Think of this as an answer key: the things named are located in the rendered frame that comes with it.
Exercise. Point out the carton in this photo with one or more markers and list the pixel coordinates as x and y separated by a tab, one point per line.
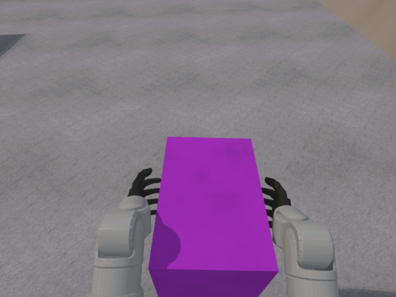
211	236

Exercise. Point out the robot left forearm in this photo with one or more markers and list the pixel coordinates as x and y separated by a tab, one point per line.
119	250

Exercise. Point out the robot left hand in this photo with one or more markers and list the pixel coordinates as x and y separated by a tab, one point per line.
139	184

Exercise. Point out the robot right hand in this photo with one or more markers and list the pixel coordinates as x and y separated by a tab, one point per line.
278	195

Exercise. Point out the robot right forearm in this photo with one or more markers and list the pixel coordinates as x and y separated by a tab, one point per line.
309	256

